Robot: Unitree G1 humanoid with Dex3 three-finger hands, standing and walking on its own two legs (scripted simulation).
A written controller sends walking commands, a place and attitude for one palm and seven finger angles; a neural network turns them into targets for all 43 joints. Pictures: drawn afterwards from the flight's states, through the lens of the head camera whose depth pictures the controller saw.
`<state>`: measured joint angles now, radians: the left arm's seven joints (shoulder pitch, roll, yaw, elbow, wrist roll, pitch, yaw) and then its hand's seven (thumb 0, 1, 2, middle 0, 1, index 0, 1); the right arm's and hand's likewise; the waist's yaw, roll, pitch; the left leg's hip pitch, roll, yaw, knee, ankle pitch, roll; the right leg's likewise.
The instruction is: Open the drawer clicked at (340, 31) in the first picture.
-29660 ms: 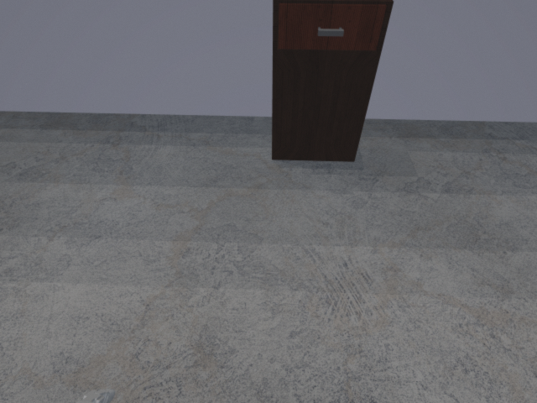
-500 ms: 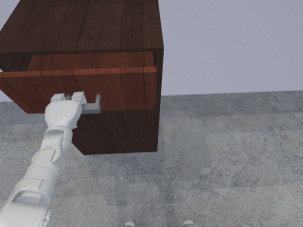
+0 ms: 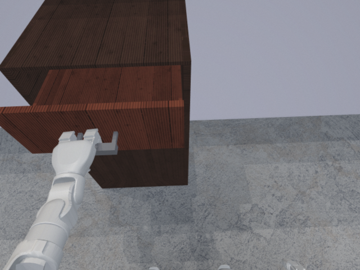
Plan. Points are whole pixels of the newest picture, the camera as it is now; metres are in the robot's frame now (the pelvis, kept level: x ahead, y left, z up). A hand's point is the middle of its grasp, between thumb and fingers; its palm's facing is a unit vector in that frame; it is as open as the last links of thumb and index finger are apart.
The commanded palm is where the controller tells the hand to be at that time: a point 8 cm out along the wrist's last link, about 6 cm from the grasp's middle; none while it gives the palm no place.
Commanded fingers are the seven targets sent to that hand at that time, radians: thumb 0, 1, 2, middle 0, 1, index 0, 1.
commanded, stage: pull the drawer open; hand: left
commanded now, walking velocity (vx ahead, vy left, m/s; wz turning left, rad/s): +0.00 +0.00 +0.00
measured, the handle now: (96, 142) +0.41 +0.24 +0.01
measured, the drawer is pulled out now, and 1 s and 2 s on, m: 0.14 0.24 0.30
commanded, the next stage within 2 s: open the thumb to release the handle in 1.74 s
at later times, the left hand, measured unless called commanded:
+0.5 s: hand (80, 183) +0.31 +0.25 -0.02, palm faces -0.03 -0.03 -1.00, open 5.6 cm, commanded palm +0.27 +0.24 +0.04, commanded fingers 0.00 0.90 0.90 -0.40 -1.35 -0.40 -1.35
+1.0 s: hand (76, 205) +0.25 +0.25 -0.02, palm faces -0.03 -0.06 -1.00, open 5.5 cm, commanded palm +0.22 +0.24 +0.04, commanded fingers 0.00 0.90 0.90 -0.40 -1.35 -0.40 -1.35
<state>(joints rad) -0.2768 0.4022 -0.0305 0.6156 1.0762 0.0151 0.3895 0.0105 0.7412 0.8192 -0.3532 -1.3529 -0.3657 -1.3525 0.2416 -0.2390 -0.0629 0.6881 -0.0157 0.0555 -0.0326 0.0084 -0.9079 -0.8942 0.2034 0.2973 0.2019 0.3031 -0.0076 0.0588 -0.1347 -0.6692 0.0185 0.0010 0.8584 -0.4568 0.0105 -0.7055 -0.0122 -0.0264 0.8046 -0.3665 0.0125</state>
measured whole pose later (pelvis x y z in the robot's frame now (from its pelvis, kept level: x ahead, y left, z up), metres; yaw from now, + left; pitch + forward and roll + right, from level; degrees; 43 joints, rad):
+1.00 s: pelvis +0.02 +0.00 +0.00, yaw -1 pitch +12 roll -1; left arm 0.23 0.35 -0.03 0.16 1.08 0.05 0.42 0.03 0.75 0.81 -0.31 -1.35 -0.41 -1.35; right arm 0.13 -0.22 -0.03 0.63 -0.03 0.02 -0.02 0.01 -0.91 -0.89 0.20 0.30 0.20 0.30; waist 0.03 0.05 -0.13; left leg -0.57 0.02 0.02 0.84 -0.48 0.01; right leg -0.62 -0.01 -0.01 0.81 -0.40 0.01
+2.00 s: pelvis +0.01 +0.00 -0.02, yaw -1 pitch +14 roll -1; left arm 0.55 0.38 0.05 -0.08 1.07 -0.03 0.53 0.00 0.67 0.78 -0.35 -1.32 -0.37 -1.32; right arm 0.12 -0.24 -0.04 0.60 -0.06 0.03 0.01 0.01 -0.91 -0.89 0.20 0.30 0.20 0.30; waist 0.05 0.04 -0.13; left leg -0.66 0.03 0.02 0.96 -0.54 0.00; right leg -0.72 0.00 0.00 0.94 -0.45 0.01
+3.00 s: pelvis +0.00 -0.01 +0.00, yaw +0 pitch +9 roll +0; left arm 0.38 0.38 -0.02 -0.01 1.04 0.03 0.44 0.00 -0.49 0.30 -0.32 -1.20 -0.40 -1.24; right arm 0.12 -0.23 -0.02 0.65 -0.03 0.02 -0.06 0.01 -0.91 -0.89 0.20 0.30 0.20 0.30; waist 0.06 0.06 -0.10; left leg -0.54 0.02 0.00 0.84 -0.46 -0.01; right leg -0.59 -0.01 -0.02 0.83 -0.39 0.00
